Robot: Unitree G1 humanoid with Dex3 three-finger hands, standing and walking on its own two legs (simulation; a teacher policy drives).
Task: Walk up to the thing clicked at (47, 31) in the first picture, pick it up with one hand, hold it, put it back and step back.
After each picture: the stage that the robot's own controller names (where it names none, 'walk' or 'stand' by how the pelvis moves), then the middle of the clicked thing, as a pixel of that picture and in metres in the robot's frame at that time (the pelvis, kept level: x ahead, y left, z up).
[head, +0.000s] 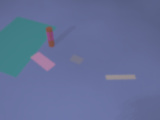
stand; (50, 37) +1.37 +0.31 -0.66
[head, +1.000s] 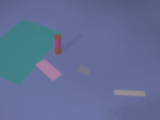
walk; (58, 44) +1.26 +0.15 -0.64
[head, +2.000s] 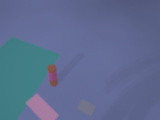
walk; (52, 76) +0.79 +0.18 -0.65
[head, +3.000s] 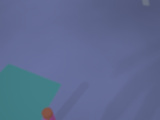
stand; (50, 119) +0.44 +0.23 -0.63
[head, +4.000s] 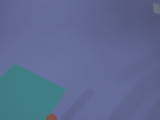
stand; out of the picture +0.40 +0.20 -0.66
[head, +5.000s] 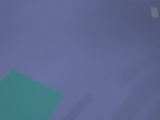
stand; out of the picture +0.38 +0.21 -0.66
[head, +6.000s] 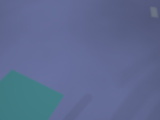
stand; out of the picture +0.37 +0.21 -0.66
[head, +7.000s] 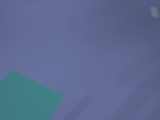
stand; out of the picture +0.36 +0.21 -0.66
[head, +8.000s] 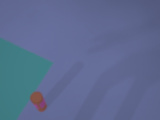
go down; (39, 102) +0.40 +0.22 -0.55
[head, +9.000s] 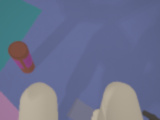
go down; (23, 59) +0.45 +0.24 -0.27
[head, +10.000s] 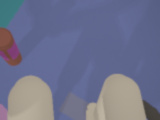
close in; (8, 50) +0.45 +0.26 -0.22
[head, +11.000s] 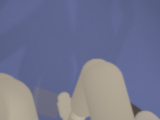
close; out of the picture +0.43 +0.29 -0.15
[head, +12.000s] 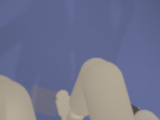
lift; out of the picture +0.42 +0.30 -0.16
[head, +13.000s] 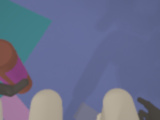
lift; (12, 73) +0.34 +0.22 -0.01
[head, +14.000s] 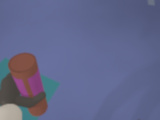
hold; (31, 88) +0.31 +0.16 +0.03
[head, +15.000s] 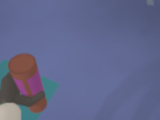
hold; (31, 87) +0.32 +0.17 +0.03
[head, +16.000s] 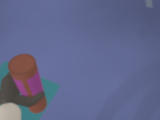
hold; (31, 87) +0.32 +0.17 +0.03
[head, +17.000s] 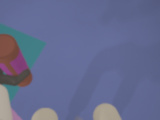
crouch; (15, 65) +0.39 +0.20 -0.03
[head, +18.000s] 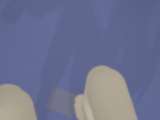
lower; out of the picture +0.49 +0.28 -0.08
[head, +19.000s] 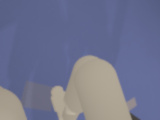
lower; out of the picture +0.45 +0.31 -0.16
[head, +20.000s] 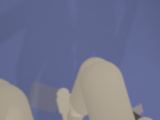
lower; out of the picture +0.43 +0.30 -0.16
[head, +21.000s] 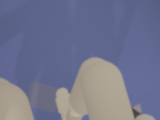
lower; out of the picture +0.42 +0.30 -0.16
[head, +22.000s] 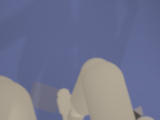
lower; out of the picture +0.42 +0.30 -0.16
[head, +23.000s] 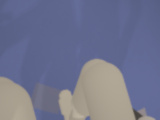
open; out of the picture +0.42 +0.29 -0.17
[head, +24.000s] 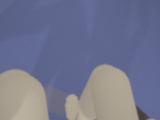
stand; out of the picture +0.41 +0.28 -0.18
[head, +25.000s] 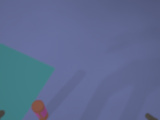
stand; (40, 111) +0.38 +0.22 -0.54
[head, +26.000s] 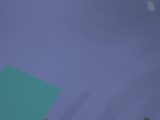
stand; out of the picture +0.37 +0.21 -0.60
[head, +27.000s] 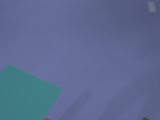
stand; out of the picture +0.38 +0.21 -0.60
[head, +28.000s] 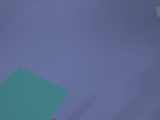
stand; out of the picture +0.38 +0.20 -0.65
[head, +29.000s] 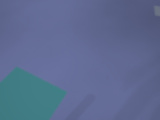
stand; out of the picture +0.37 +0.20 -0.66
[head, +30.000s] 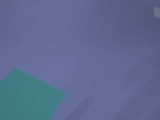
stand; out of the picture +0.36 +0.21 -0.66
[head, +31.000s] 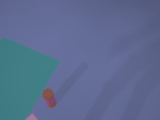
walk; (50, 99) +0.44 +0.19 -0.63
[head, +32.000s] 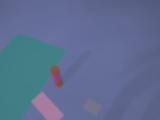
walk; (57, 77) +0.70 +0.23 -0.64
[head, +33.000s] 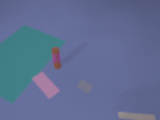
stand; (56, 58) +1.01 +0.20 -0.64
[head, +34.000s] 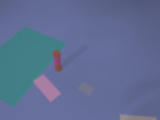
stand; (57, 61) +0.98 +0.19 -0.66
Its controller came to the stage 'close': yes
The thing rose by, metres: 0.68
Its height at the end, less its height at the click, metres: +0.00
